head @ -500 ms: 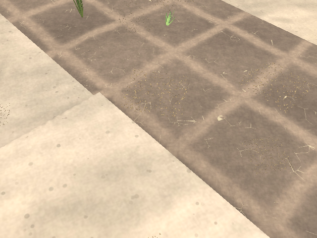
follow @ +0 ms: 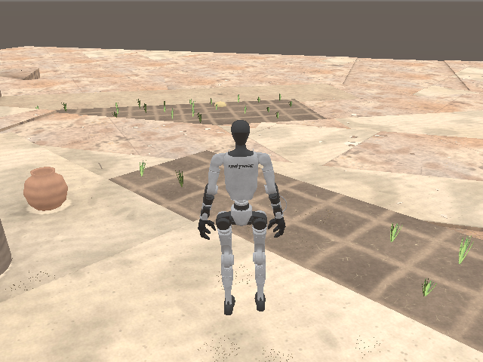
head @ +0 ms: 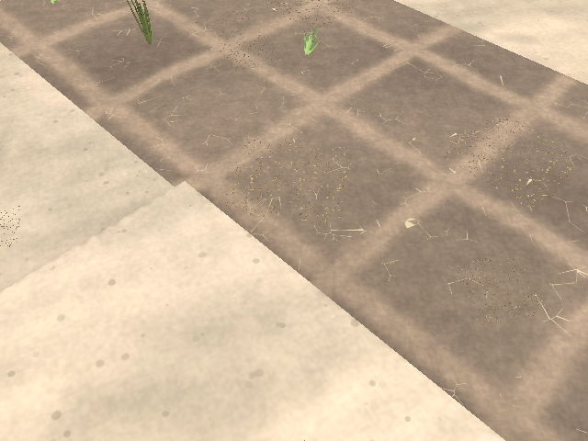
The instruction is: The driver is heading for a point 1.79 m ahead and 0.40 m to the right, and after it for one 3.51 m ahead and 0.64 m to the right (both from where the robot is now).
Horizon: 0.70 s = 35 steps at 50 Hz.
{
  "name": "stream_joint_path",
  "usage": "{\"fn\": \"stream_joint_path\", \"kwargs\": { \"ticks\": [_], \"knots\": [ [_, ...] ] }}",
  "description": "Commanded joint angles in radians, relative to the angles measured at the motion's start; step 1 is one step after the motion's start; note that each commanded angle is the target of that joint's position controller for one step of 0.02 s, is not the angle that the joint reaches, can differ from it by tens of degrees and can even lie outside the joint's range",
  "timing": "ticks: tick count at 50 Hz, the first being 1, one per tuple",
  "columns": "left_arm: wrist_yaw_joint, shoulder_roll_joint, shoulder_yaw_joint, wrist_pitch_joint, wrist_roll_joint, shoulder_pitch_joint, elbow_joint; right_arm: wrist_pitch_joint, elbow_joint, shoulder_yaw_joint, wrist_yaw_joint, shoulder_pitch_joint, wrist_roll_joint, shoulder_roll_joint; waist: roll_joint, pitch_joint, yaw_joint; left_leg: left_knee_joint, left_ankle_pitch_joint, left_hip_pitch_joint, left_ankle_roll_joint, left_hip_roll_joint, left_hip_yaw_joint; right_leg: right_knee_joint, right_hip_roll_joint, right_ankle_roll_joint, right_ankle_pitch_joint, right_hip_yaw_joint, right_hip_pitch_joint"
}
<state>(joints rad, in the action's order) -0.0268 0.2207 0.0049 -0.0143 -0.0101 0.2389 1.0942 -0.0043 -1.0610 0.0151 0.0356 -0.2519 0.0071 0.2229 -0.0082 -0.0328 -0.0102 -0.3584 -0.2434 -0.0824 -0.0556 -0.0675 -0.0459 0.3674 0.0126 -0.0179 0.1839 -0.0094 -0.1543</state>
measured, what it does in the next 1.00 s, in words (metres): walks ahead: right foot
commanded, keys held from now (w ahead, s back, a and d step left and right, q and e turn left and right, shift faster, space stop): no key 0.22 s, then w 0.78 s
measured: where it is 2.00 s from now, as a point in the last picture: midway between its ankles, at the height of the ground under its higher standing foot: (328, 323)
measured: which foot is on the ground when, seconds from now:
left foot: down 0.00-0.54, up 0.56-1.00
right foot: down 0.00-0.30, up 0.32-0.52, down 0.54-1.00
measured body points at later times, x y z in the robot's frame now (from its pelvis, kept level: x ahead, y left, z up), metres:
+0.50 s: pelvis +0.05 -0.03 -0.01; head +0.06 -0.05 +0.44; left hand +0.10 +0.22 -0.15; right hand -0.03 -0.28 -0.17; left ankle -0.03 +0.09 -0.75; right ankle +0.06 -0.12 -0.73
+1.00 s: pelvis +0.29 -0.06 -0.02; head +0.33 -0.07 +0.42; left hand +0.17 +0.15 -0.16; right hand +0.48 -0.28 -0.15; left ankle +0.43 +0.00 -0.74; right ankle +0.09 -0.13 -0.74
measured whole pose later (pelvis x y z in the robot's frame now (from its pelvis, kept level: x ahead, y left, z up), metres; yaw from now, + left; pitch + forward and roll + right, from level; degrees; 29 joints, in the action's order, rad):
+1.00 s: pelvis +0.29 -0.06 -0.02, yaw -1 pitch +1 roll +0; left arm -0.02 0.14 0.00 0.09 -0.02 0.52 1.13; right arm -0.05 -0.91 -0.02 -0.02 0.02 0.02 0.18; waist 0.01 -0.07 -0.05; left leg -0.57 -0.12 -0.51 -0.12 -0.04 0.13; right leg 0.26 -0.06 0.07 0.43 0.04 0.18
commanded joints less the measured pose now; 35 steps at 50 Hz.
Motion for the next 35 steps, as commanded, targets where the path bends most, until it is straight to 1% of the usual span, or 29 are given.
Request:
{"fn": "stream_joint_path", "kwargs": {
  "ticks": [1, 11, 12, 13, 14, 15, 16, 17, 18, 19, 20, 22, 23, 24, 25, 26, 27, 28, 29, 30, 31, 32, 33, 34, 35],
  "knots": [
    [-0.005, 0.092, 0.012, 0.005, 0.0, 0.036, -0.001, -0.008, 0.008, -0.013, 0.005, -0.036, 0.0, 0.097, 0.016, -0.015, -0.001, 0.074, 0.183, -0.092, -0.013, 0.137, -0.11, -0.023, 0.076, 0.034, -0.132, -0.07, 0.049],
    [-0.011, 0.064, 0.004, 0.004, 0.001, 0.05, 0.042, -0.008, -0.036, -0.007, 0.009, -0.077, 0.001, 0.068, 0.011, -0.027, 0.002, 0.063, 0.194, -0.09, -0.012, 0.135, -0.101, -0.017, 0.075, 0.036, -0.133, -0.069, 0.035],
    [-0.011, 0.056, 0.002, 0.004, -0.001, 0.057, 0.048, -0.008, -0.041, -0.006, 0.009, -0.088, 0.002, 0.065, 0.015, -0.007, 0.005, 0.078, 0.096, -0.083, -0.016, 0.128, -0.102, -0.016, 0.065, 0.037, -0.064, -0.061, 0.041],
    [-0.01, 0.059, 0.004, 0.002, -0.004, 0.055, 0.046, -0.004, -0.043, -0.013, 0.009, -0.095, 0.003, 0.079, 0.029, -0.018, 0.01, 0.091, -0.052, -0.093, -0.028, 0.12, -0.114, 0.012, 0.04, 0.043, 0.036, -0.041, 0.02],
    [-0.008, 0.063, 0.009, 0.0, -0.008, 0.048, 0.038, 0.002, -0.044, -0.026, 0.009, -0.106, 0.003, 0.105, 0.06, -0.035, 0.017, 0.102, -0.243, -0.106, -0.054, 0.121, -0.142, 0.071, 0.002, 0.052, 0.173, -0.008, -0.024],
    [-0.003, 0.061, 0.011, -0.001, -0.015, 0.029, 0.024, 0.009, -0.046, -0.037, 0.007, -0.129, 0.005, 0.126, 0.099, -0.073, 0.031, 0.134, -0.425, -0.115, -0.088, 0.151, -0.205, 0.139, -0.028, 0.059, 0.276, 0.018, -0.111],
    [0.004, 0.051, 0.011, 0.0, -0.024, -0.003, 0.004, 0.013, -0.051, -0.047, 0.004, -0.164, 0.006, 0.137, 0.127, -0.125, 0.051, 0.183, -0.556, -0.114, -0.127, 0.208, -0.289, 0.217, -0.048, 0.064, 0.312, 0.045, -0.213],
    [0.01, 0.03, 0.006, 0.005, -0.033, -0.025, -0.016, 0.013, -0.055, -0.054, 0.003, -0.19, 0.008, 0.142, 0.152, -0.168, 0.062, 0.219, -0.613, -0.112, -0.167, 0.275, -0.367, 0.285, -0.039, 0.069, 0.298, 0.071, -0.284],
    [0.015, 0.024, 0.006, 0.015, -0.035, -0.052, -0.037, 0.008, -0.058, -0.057, 0.002, -0.208, 0.012, 0.13, 0.153, -0.194, 0.073, 0.243, -0.592, -0.115, -0.199, 0.321, -0.421, 0.352, -0.009, 0.075, 0.276, 0.061, -0.333],
    [0.019, 0.033, 0.01, 0.027, -0.031, -0.072, -0.057, 0.0, -0.059, -0.059, 0.0, -0.217, 0.02, 0.125, 0.144, -0.198, 0.075, 0.251, -0.527, -0.084, -0.218, 0.345, -0.444, 0.406, 0.011, 0.081, 0.29, 0.041, -0.389],
    [0.024, 0.043, 0.014, 0.04, -0.028, -0.081, -0.073, -0.011, -0.057, -0.064, -0.002, -0.217, 0.024, 0.129, 0.131, -0.19, 0.069, 0.243, -0.445, -0.04, -0.226, 0.353, -0.435, 0.426, 0.028, 0.086, 0.295, 0.029, -0.43],
    [0.035, 0.054, 0.023, 0.064, -0.017, -0.081, -0.094, -0.028, -0.05, -0.07, -0.004, -0.197, 0.021, 0.127, 0.111, -0.153, 0.05, 0.211, -0.296, 0.001, -0.206, 0.326, -0.356, 0.362, 0.034, 0.089, 0.268, 0.035, -0.403],
    [0.039, 0.053, 0.027, 0.072, -0.01, -0.065, -0.097, -0.035, -0.044, -0.073, -0.005, -0.181, 0.017, 0.127, 0.115, -0.133, 0.035, 0.191, -0.232, -0.019, -0.19, 0.306, -0.311, 0.31, 0.023, 0.091, 0.23, 0.051, -0.336],
    [0.041, 0.044, 0.03, 0.076, -0.006, -0.021, -0.09, -0.039, -0.036, -0.074, -0.007, -0.154, 0.011, 0.126, 0.116, -0.118, 0.004, 0.162, -0.183, -0.079, -0.17, 0.281, -0.26, 0.233, 0.006, 0.094, 0.17, 0.073, -0.221],
    [0.041, 0.026, 0.032, 0.078, -0.002, 0.076, -0.061, -0.041, -0.025, -0.074, -0.008, -0.113, 0.002, 0.122, 0.102, -0.101, -0.053, 0.103, -0.148, -0.193, -0.144, 0.243, -0.198, 0.127, -0.027, 0.096, 0.085, 0.109, -0.029],
    [0.035, 0.041, 0.045, 0.079, 0.0, 0.193, -0.016, -0.046, -0.015, -0.069, -0.012, -0.102, 0.004, 0.107, 0.047, -0.064, -0.096, -0.007, -0.081, -0.303, -0.116, 0.194, -0.145, 0.076, -0.059, 0.092, 0.077, 0.104, 0.173],
    [0.023, 0.108, 0.065, 0.086, -0.015, 0.316, 0.009, -0.058, 0.006, -0.053, -0.02, -0.084, 0.009, 0.058, -0.129, -0.016, -0.146, -0.29, -0.064, -0.413, -0.072, 0.095, -0.016, -0.062, 0.106, 0.113, 0.23, -0.13, 0.318],
    [0.021, 0.221, 0.089, 0.081, -0.007, 0.443, 0.03, -0.066, 0.047, -0.039, -0.028, -0.096, 0.013, -0.003, -0.331, 0.057, -0.151, -0.59, -0.294, -0.598, -0.033, -0.021, 0.094, -0.234, 0.353, 0.206, 0.509, -0.582, 0.405],
    [0.02, 0.163, 0.076, 0.066, -0.005, 0.369, 0.03, -0.06, 0.054, -0.059, -0.034, -0.067, 0.038, 0.079, -0.182, -0.035, -0.095, -0.756, -0.283, -0.645, -0.048, 0.043, 0.026, -0.255, 0.375, 0.242, 0.626, -0.646, 0.277],
    [0.026, 0.118, 0.063, 0.07, -0.008, 0.247, -0.019, -0.062, 0.058, -0.059, -0.046, -0.034, 0.037, 0.07, -0.068, -0.12, -0.047, -0.802, -0.167, -0.665, -0.057, 0.096, 0.005, -0.248, 0.34, 0.232, 0.564, -0.547, 0.176],
    [0.031, 0.1, 0.057, 0.081, -0.01, 0.177, -0.044, -0.068, 0.05, -0.053, -0.055, -0.038, 0.028, 0.043, -0.03, -0.132, -0.016, -0.785, -0.075, -0.63, -0.052, 0.126, -0.001, -0.255, 0.292, 0.215, 0.405, -0.436, 0.119],
    [0.029, 0.082, 0.049, 0.093, -0.008, 0.156, -0.053, -0.07, 0.044, -0.054, -0.061, -0.047, 0.028, 0.035, -0.023, -0.117, 0.007, -0.759, -0.021, -0.592, -0.042, 0.144, 0.006, -0.257, 0.251, 0.198, 0.257, -0.347, 0.103],
    [0.027, 0.059, 0.04, 0.102, -0.007, 0.163, -0.046, -0.064, 0.039, -0.055, -0.064, -0.058, 0.032, 0.037, -0.032, -0.099, 0.018, -0.741, 0.008, -0.567, -0.028, 0.149, 0.021, -0.254, 0.219, 0.184, 0.127, -0.272, 0.105],
    [0.024, 0.052, 0.036, 0.109, -0.008, 0.194, -0.034, -0.058, 0.038, -0.058, -0.066, -0.062, 0.032, 0.038, -0.04, -0.079, 0.021, -0.74, 0.026, -0.562, -0.019, 0.142, 0.042, -0.241, 0.201, 0.18, 0.0, -0.221, 0.125],
    [0.023, 0.055, 0.034, 0.114, -0.006, 0.228, -0.022, -0.051, 0.044, -0.061, -0.066, -0.049, 0.03, 0.044, -0.044, -0.07, 0.022, -0.736, 0.034, -0.577, -0.011, 0.137, 0.059, -0.228, 0.193, 0.179, -0.127, -0.184, 0.148]
  ]
}}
